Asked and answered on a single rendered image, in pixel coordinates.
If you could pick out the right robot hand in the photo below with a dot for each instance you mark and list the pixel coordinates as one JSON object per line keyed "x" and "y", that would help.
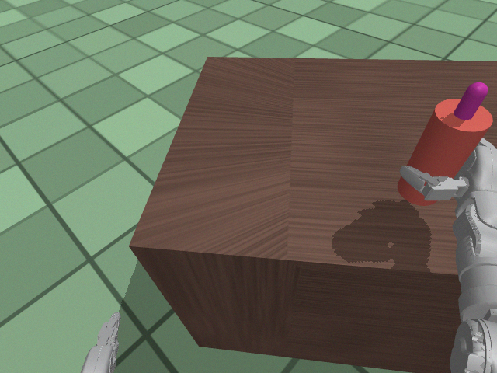
{"x": 478, "y": 173}

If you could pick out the left robot hand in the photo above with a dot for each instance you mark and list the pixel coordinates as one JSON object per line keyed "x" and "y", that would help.
{"x": 102, "y": 357}

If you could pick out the right robot arm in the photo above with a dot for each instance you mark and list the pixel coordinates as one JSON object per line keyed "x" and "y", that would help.
{"x": 475, "y": 345}

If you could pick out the bottle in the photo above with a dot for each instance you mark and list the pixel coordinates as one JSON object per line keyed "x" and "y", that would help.
{"x": 451, "y": 135}

